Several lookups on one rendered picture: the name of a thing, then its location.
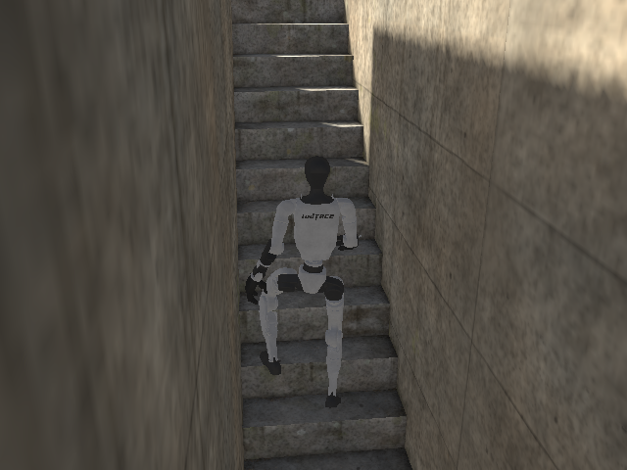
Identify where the right robot hand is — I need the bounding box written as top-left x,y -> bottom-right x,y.
336,234 -> 352,251

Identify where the robot right upper arm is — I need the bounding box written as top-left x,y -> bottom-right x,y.
336,198 -> 358,248

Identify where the robot left foot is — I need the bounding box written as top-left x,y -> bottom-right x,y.
260,351 -> 281,375

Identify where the left robot forearm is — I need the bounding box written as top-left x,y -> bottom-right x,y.
251,239 -> 276,282

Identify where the left robot hand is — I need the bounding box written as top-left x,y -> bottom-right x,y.
245,273 -> 267,305

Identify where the right robot thigh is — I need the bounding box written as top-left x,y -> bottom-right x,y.
324,276 -> 344,348

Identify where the robot left upper arm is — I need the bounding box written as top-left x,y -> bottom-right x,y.
269,199 -> 297,255

